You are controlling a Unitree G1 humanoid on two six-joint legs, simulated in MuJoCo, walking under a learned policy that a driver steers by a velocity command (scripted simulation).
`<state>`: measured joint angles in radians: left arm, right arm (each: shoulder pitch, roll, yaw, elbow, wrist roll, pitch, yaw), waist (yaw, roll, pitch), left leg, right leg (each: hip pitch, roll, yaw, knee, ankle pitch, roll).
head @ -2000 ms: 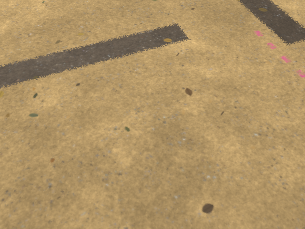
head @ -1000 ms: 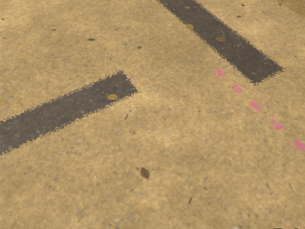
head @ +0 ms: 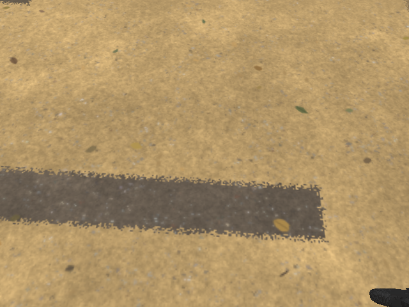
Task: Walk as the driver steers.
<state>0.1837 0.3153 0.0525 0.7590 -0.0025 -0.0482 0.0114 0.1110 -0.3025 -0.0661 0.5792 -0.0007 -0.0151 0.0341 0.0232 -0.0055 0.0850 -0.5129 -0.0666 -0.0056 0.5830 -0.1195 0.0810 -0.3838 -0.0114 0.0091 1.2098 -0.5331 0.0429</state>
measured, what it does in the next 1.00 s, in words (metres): walks ahead: right foot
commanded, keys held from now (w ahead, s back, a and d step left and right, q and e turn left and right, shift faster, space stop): q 0.02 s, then no key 0.82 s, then w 0.16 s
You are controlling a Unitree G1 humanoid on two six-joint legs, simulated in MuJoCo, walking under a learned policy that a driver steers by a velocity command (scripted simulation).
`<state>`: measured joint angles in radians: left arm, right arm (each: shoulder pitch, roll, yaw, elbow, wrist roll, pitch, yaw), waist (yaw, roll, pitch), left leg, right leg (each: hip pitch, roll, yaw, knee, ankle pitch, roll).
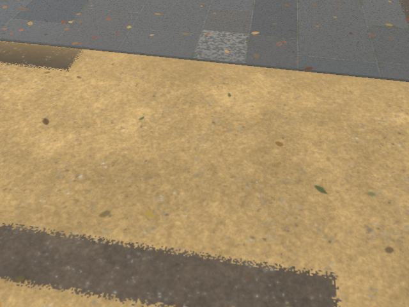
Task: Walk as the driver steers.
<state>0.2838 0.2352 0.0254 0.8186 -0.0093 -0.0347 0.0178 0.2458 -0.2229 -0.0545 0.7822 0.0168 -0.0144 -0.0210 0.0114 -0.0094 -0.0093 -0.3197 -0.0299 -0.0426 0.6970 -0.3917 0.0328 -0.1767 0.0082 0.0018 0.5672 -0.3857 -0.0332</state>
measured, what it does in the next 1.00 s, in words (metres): walks ahead, turning right: right foot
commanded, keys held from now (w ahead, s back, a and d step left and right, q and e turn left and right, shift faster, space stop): w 0.34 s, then w+e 0.54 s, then e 0.12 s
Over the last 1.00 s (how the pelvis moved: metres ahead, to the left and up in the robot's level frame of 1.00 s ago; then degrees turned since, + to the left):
0.12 -0.05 0.01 7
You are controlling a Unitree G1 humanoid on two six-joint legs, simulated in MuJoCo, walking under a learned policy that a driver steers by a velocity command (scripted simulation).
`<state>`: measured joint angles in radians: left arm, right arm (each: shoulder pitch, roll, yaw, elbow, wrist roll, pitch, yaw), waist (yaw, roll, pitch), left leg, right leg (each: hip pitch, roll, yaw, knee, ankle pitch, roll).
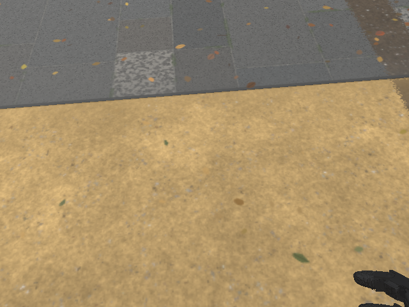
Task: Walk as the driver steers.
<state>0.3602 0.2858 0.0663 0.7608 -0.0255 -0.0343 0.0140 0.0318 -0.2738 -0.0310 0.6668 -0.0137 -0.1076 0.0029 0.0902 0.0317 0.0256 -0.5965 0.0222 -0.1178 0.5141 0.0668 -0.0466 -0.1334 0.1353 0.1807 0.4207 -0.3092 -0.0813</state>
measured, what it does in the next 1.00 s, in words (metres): walks ahead, turning right: left foot, then right foot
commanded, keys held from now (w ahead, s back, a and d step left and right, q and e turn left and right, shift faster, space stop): e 0.58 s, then no key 0.42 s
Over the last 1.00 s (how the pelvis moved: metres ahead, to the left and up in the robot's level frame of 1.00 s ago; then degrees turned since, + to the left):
0.49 -0.04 0.01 -18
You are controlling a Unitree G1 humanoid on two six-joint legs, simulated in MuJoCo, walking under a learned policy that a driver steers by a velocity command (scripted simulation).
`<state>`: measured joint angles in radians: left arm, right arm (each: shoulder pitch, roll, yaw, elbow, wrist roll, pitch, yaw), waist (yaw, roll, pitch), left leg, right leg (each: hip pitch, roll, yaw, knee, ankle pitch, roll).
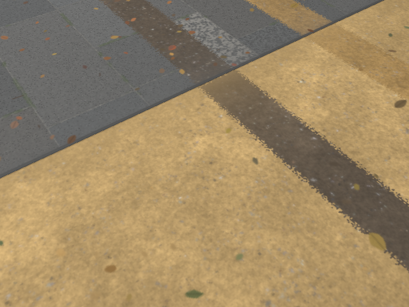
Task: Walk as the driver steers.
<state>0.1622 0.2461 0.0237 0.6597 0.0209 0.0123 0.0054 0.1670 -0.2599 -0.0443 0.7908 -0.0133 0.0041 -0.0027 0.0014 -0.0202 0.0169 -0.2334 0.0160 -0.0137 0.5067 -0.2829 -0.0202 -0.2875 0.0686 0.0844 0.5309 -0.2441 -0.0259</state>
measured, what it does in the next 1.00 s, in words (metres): walks ahead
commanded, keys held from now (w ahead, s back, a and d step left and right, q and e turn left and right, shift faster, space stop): no key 0.38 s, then w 0.32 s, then w+q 0.30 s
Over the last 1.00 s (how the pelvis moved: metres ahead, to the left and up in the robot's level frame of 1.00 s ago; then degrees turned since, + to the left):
0.13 -0.01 0.00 -27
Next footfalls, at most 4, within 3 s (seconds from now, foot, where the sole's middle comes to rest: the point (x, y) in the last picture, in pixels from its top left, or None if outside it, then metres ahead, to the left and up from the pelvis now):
1.12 left None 0.44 0.13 -0.77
1.60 right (203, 236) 0.75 0.03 -0.77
2.06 left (108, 224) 0.80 0.37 -0.77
2.50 right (165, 197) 0.92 0.18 -0.77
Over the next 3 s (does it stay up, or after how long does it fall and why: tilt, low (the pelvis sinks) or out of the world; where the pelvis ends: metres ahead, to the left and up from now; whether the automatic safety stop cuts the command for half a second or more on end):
stays up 0.79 0.26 0.01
